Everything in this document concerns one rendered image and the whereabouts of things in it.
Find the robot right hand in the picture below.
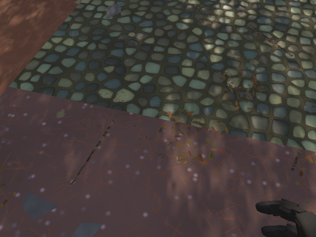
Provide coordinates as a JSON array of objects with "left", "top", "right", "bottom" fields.
[{"left": 256, "top": 198, "right": 316, "bottom": 237}]

